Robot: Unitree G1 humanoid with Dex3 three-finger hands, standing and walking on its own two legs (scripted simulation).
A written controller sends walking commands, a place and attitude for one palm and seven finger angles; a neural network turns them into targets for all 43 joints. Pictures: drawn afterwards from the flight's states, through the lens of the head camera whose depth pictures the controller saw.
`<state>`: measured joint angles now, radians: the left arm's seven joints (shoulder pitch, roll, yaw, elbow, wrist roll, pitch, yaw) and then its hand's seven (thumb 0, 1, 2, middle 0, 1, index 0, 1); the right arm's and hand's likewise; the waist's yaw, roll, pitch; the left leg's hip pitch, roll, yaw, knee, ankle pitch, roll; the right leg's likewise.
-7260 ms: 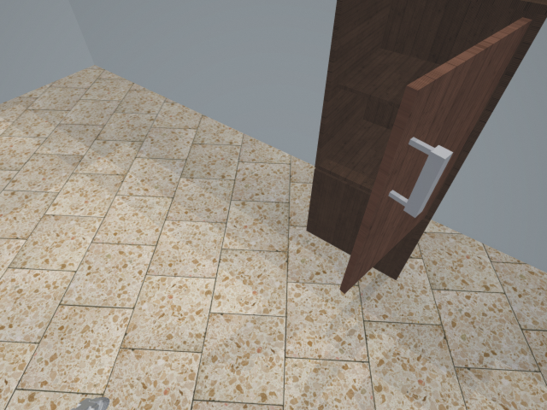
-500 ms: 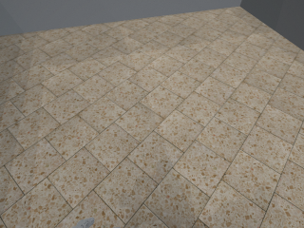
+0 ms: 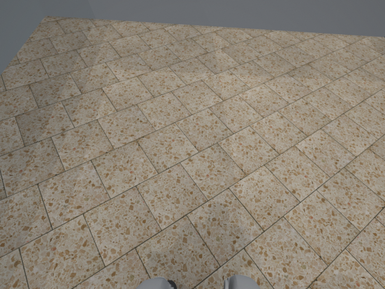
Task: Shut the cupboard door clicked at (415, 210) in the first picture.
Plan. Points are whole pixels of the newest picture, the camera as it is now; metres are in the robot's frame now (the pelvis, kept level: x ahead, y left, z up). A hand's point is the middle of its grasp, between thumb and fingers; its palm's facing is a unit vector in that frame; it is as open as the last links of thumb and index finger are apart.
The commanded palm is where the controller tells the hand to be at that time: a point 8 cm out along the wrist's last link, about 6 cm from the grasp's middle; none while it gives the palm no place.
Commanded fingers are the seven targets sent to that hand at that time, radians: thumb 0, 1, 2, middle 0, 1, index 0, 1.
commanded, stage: walk to a spot facing it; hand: left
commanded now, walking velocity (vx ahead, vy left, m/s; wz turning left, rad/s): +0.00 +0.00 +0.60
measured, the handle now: out of the picture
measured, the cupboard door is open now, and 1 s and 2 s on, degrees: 78 78 78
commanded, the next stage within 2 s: none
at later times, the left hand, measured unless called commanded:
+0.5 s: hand out of the picture +0.04 +0.14 -0.13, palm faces +0.32 -0.90 -0.31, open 7.4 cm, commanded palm none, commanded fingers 0.00 0.90 0.90 -0.20 -0.30 -0.20 -0.30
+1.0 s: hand out of the picture -0.12 +0.15 -0.17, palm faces +0.65 -0.71 -0.28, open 7.4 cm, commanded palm none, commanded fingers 0.00 0.90 0.90 -0.20 -0.30 -0.20 -0.30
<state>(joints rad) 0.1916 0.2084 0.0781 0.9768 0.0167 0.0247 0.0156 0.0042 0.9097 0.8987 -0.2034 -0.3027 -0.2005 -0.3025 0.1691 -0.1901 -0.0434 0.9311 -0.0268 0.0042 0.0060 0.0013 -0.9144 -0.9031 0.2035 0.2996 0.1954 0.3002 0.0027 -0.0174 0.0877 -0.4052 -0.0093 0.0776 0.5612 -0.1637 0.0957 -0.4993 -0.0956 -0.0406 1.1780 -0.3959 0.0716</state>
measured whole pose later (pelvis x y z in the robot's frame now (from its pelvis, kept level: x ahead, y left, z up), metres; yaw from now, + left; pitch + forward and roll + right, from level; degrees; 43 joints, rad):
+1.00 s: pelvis -0.01 -0.05 +0.00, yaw +38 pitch +0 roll +0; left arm 0.23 0.27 0.08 0.93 0.01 0.07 0.02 0.01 0.91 0.90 -0.20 -0.30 -0.20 -0.30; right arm 0.09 -0.24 -0.05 0.87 -0.02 0.03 0.01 0.00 -0.91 -0.90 0.20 0.30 0.20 0.30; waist 0.03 -0.03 0.10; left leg -0.26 -0.01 0.03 0.56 -0.30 0.03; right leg -0.46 -0.12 -0.08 1.12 -0.48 0.09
